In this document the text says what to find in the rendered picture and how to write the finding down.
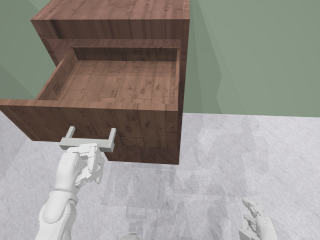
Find left robot forearm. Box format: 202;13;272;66
35;189;79;240

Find right robot hand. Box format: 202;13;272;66
239;197;279;240

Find left robot hand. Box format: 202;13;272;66
54;143;105;195

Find drawer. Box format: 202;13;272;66
0;46;180;148

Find handle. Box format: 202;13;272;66
59;126;117;153

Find cabinet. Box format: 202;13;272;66
30;0;190;165

